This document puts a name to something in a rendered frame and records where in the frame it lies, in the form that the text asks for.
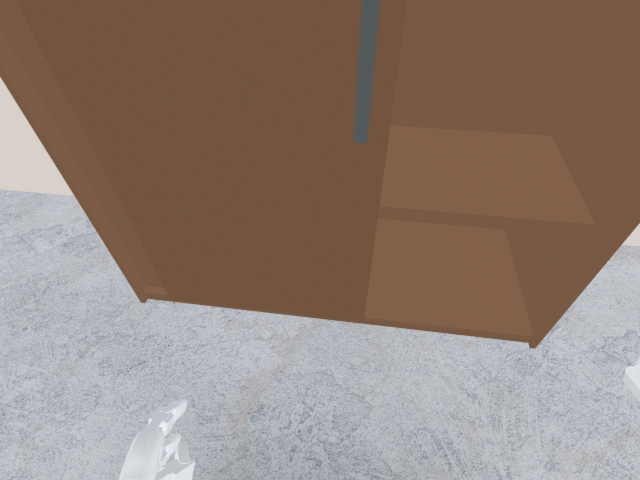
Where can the wardrobe door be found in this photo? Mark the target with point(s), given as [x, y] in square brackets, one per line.
[21, 39]
[226, 130]

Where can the handle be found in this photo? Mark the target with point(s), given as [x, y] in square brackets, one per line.
[366, 60]

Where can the left robot hand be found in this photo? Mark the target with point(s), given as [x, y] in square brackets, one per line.
[149, 451]

